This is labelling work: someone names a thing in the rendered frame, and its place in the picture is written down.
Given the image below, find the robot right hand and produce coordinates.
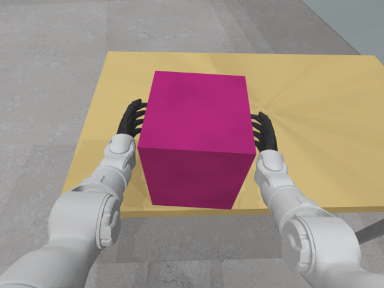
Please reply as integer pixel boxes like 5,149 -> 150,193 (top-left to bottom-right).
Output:
251,112 -> 278,152

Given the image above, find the robot left forearm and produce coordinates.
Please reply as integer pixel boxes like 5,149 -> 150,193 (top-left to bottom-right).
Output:
47,134 -> 136,237

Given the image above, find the robot right forearm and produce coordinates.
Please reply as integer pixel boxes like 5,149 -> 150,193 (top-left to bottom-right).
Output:
254,149 -> 361,261

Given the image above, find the robot left upper arm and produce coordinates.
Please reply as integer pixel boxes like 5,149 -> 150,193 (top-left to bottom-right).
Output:
0,191 -> 121,288

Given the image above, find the table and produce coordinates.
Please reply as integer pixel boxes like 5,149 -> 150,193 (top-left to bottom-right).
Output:
61,51 -> 384,245

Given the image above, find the robot left hand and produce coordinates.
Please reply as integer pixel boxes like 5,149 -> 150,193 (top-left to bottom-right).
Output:
117,99 -> 148,138

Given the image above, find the robot right upper arm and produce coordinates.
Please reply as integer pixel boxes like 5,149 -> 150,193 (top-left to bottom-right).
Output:
281,217 -> 384,288

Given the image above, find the carton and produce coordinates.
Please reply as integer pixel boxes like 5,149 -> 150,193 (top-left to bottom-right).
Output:
137,71 -> 256,209

